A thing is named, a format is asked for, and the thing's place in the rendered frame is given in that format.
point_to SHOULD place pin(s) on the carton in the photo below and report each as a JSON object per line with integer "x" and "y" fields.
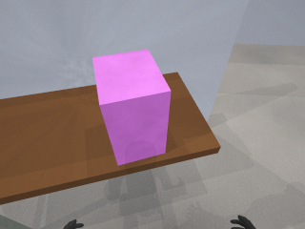
{"x": 134, "y": 99}

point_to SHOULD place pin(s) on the table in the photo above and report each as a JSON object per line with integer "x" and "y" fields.
{"x": 58, "y": 140}

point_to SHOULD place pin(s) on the left robot hand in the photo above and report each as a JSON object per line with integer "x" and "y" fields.
{"x": 73, "y": 225}

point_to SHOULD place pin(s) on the right robot hand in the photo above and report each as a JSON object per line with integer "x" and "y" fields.
{"x": 243, "y": 221}

